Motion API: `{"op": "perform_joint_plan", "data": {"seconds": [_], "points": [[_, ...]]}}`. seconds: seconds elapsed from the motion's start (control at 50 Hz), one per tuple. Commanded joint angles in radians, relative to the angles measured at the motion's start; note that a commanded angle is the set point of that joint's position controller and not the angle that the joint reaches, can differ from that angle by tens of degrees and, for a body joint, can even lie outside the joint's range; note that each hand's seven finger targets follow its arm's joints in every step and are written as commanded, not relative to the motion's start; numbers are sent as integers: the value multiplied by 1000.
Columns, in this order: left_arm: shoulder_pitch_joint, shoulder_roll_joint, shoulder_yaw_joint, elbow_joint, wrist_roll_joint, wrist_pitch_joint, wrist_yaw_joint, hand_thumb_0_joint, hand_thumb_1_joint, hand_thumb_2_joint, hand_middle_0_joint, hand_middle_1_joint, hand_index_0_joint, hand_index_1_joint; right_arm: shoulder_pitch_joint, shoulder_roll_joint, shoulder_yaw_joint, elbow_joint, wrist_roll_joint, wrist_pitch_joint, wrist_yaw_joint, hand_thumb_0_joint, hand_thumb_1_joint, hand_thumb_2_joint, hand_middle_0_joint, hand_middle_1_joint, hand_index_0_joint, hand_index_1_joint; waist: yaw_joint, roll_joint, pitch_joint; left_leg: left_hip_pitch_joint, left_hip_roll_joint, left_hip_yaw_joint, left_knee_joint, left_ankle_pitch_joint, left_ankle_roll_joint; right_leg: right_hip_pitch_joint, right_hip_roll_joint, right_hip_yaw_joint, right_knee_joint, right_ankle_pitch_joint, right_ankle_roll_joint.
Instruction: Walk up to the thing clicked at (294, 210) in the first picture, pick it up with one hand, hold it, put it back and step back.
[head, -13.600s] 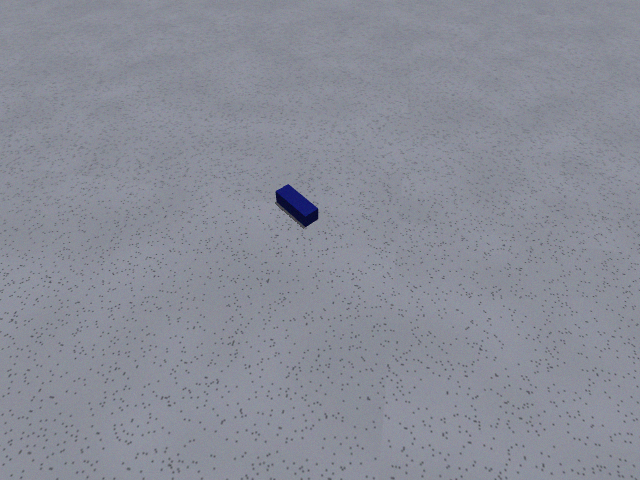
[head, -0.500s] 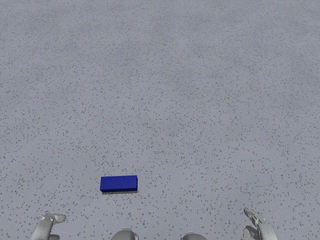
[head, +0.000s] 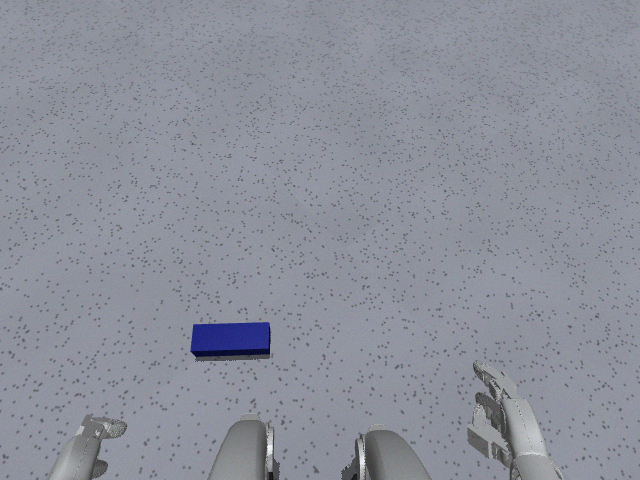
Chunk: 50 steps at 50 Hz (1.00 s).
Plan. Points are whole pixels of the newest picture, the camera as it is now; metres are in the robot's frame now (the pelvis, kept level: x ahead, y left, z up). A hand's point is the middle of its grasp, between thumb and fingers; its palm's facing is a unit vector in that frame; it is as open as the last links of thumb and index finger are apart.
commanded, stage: rise first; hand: left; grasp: from above
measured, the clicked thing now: (232, 339) +0.45 +0.21 -0.64
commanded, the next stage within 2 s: none
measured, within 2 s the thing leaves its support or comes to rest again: neither
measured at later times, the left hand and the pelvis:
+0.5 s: hand (162, 407) +0.24 +0.27 -0.32, palm faces -0.45 -0.42 -0.79, open 14.3 cm; pelvis -0.07 -0.01 -0.17, yaw -2 degrees
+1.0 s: hand (190, 363) +0.34 +0.26 -0.44, palm faces -0.47 -0.06 -0.88, open 14.2 cm; pelvis -0.09 +0.00 -0.28, yaw -6 degrees
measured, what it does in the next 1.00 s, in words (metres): lowers itself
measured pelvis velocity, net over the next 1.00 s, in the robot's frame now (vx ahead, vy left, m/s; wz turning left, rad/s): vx -0.09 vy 0.00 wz -0.11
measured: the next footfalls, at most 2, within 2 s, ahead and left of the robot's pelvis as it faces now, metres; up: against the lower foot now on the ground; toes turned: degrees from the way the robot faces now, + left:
none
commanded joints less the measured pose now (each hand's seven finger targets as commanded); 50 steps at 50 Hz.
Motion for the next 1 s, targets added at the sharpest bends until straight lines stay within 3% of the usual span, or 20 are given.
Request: {"op": "perform_joint_plan", "data": {"seconds": [0.0,0.1,0.12,0.18,0.26,0.3,0.36,0.4,0.44,0.46,0.52,0.54,0.66,0.7,0.78,0.82,0.86,0.9,0.94,0.98], "points": [[3,167,67,-134,38,-34,28,0,-605,983,-81,-1043,-74,-1047,6,-153,-61,-124,5,-58,-5,0,-930,-907,201,300,200,300,-8,80,-275,240,-10,-15,-104,355,14,9,25,-22,-78,312,-41],[-147,178,47,-9,134,-110,39,0,-611,1008,-80,-1032,-64,-1046,-19,-171,-64,-97,5,-80,14,0,-927,-907,200,300,200,300,-26,62,-273,86,-15,-24,14,252,16,-171,25,-19,59,231,-45],[-186,197,61,17,159,-133,46,0,-611,1012,-76,-1031,-61,-1046,-24,-175,-66,-86,6,-85,20,0,-922,-906,200,300,200,300,-20,72,-278,51,-16,-28,38,227,14,-214,23,-15,90,210,-47],[-297,209,38,60,231,-200,68,0,-609,1018,-77,-1037,-63,-1051,-35,-184,-73,-60,5,-98,29,0,-916,-904,200,300,200,300,-14,92,-345,-12,-19,-17,107,148,11,-309,23,-8,164,161,-50],[-385,274,55,119,320,-253,108,0,-597,1030,-74,-1040,-58,-1056,-41,-209,-83,-16,5,-102,37,0,-903,-902,200,300,200,300,0,122,-483,-45,-15,-26,218,226,8,-416,28,-14,290,207,-52],[-481,315,68,187,364,-274,127,0,-610,1043,-73,-1041,-54,-1062,-45,-214,-84,11,3,-96,41,0,-901,-902,201,300,200,300,7,115,-482,-126,-16,-24,270,204,9,-479,31,-18,336,187,-53],[-570,362,91,250,425,-296,145,0,-611,1051,-67,-1053,-49,-1072,-32,-226,-95,37,1,-82,51,0,-898,-902,200,300,200,300,24,122,-566,-174,-16,-25,335,197,10,-537,35,-24,397,173,-56],[-665,346,49,288,468,-306,150,0,-611,1062,-75,-1043,-52,-1067,-20,-221,-97,56,0,-70,57,0,-903,-904,200,300,200,300,9,102,-600,-224,-16,-6,399,192,17,-564,40,-24,417,175,-53],[-760,372,57,347,497,-324,156,0,-586,1045,-63,-1058,-51,-1072,-7,-222,-100,76,-6,-61,61,0,-886,-900,200,300,200,300,2,63,-603,-309,-19,3,450,138,23,-578,44,-26,437,143,-51],[-809,368,36,382,517,-335,156,0,-567,1046,-56,-1054,-46,-1066,0,-218,-101,86,-9,-57,64,0,-869,-895,200,300,200,300,-9,49,-585,-363,-20,7,469,79,24,-605,46,-26,445,97,-50],[-911,476,76,461,582,-369,174,0,-557,1051,-54,-1042,-42,-1056,27,-219,-99,120,-17,-39,67,0,-857,-892,200,300,200,300,7,27,-603,-485,-26,30,542,15,29,-593,48,-12,471,31,-46],[-960,476,68,470,600,-380,182,0,-546,1042,-47,-1061,-43,-1067,32,-220,-101,117,-20,-32,70,0,-856,-891,200,300,200,300,-5,22,-621,-507,-25,29,560,0,30,-610,51,-14,483,10,-46],[-1136,545,66,550,695,-422,217,0,-557,1048,-44,-1058,-41,-1062,60,-223,-95,137,-38,7,72,0,-868,-895,200,300,200,300,-19,58,-655,-563,-22,28,637,-15,30,-678,59,-31,552,-16,-51],[-1144,522,49,614,726,-421,231,0,-560,1051,-44,-1042,-40,-1048,87,-223,-94,162,-43,26,76,0,-872,-896,200,300,200,300,-34,60,-649,-577,-20,20,654,-28,31,-723,62,-47,580,-18,-53],[-1258,605,71,612,785,-435,261,0,-567,1045,-47,-1029,-44,-1033,81,-235,-90,165,-56,56,81,0,-884,-898,200,299,200,299,-30,142,-647,-562,-16,0,665,-64,24,-812,64,-78,649,-44,-65],[-1217,554,48,700,801,-435,268,0,-574,1051,-50,-1013,-44,-1020,97,-227,-86,184,-62,70,86,0,-891,-900,200,299,200,299,-51,121,-597,-599,-16,0,690,-62,26,-843,65,-85,666,-37,-64],[-1269,586,47,719,827,-444,279,0,-570,1044,-50,-1017,-47,-1020,104,-231,-81,198,-70,81,89,0,-894,-900,200,299,200,299,-65,134,-596,-612,-16,-4,707,-65,27,-871,66,-89,688,-34,-66],[-1354,614,52,635,855,-460,296,0,-582,1053,-52,-1003,-44,-1011,92,-236,-80,180,-73,85,91,0,-896,-901,200,299,200,299,-49,197,-652,-569,-14,-3,721,-27,21,-886,65,-93,714,2,-71],[-1293,575,34,774,878,-459,305,0,-579,1047,-53,-1003,-47,-1008,105,-241,-74,208,-82,89,97,0,-897,-901,200,299,200,299,-80,181,-563,-601,-10,-22,726,-53,19,-943,64,-109,744,-10,-69],[-1365,611,40,741,899,-472,319,0,-593,1063,-53,-995,-41,-1007,105,-243,-70,208,-87,94,100,0,-895,-901,200,299,200,299,-77,202,-587,-599,-10,-28,739,-49,17,-966,64,-113,766,-6,-72]]}}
